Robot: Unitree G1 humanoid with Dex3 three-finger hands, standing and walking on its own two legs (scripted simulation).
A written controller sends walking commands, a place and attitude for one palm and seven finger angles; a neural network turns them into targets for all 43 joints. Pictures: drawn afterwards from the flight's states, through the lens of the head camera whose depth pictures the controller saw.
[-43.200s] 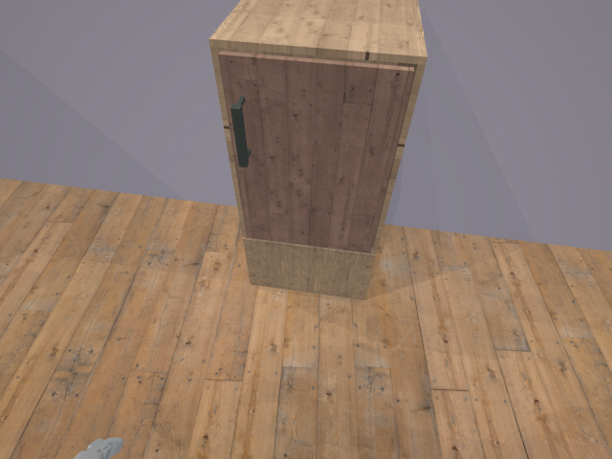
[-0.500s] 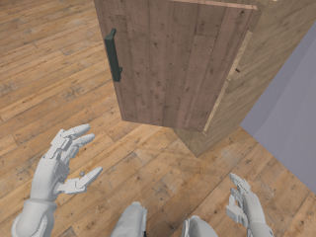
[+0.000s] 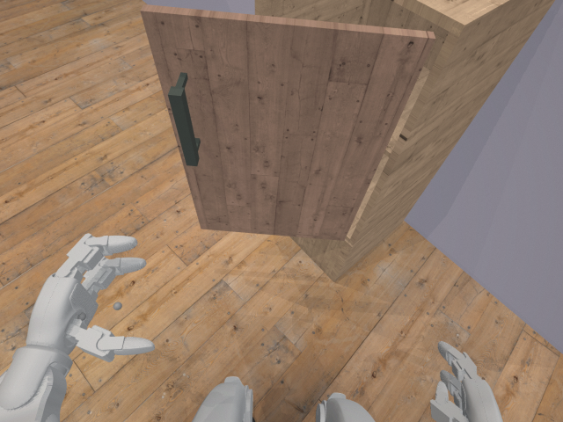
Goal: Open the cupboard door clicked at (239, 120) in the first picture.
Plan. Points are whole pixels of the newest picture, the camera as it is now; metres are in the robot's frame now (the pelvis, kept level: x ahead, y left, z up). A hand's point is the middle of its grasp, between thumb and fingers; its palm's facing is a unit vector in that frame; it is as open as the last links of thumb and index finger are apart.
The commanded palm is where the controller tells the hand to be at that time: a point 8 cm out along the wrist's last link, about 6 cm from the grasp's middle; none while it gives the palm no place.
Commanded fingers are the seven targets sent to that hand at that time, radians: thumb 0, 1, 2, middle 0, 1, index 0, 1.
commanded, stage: raise the hand with hooked fingers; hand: left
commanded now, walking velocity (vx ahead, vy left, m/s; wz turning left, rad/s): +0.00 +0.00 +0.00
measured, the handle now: (188, 122) +0.57 +0.20 +0.04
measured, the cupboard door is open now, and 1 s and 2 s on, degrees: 46 46 46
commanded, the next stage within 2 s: move the hooked fingers beside the handle in 0.94 s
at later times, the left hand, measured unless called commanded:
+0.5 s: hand (60, 264) +0.29 +0.29 +0.07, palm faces +0.03 -1.00 -0.07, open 13.9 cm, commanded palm +0.26 +0.33 +0.07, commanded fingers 0.00 -0.50 0.30 -0.30 -1.20 -0.30 -1.20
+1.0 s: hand (75, 273) +0.28 +0.27 +0.07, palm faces +0.01 -1.00 -0.07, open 13.9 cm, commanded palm +0.25 +0.32 +0.07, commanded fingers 0.00 -0.50 0.30 -0.30 -1.20 -0.30 -1.20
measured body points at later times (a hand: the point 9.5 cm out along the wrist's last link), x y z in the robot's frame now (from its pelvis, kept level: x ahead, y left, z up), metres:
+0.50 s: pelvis +0.00 +0.01 +0.01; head +0.08 +0.03 +0.46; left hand +0.28 +0.35 +0.07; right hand +0.15 -0.24 -0.07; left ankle +0.03 +0.07 -0.66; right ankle +0.01 -0.12 -0.66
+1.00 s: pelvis +0.00 +0.00 +0.01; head +0.07 +0.01 +0.46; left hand +0.27 +0.33 +0.07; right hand +0.15 -0.25 -0.07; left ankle +0.03 +0.07 -0.66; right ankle +0.01 -0.12 -0.66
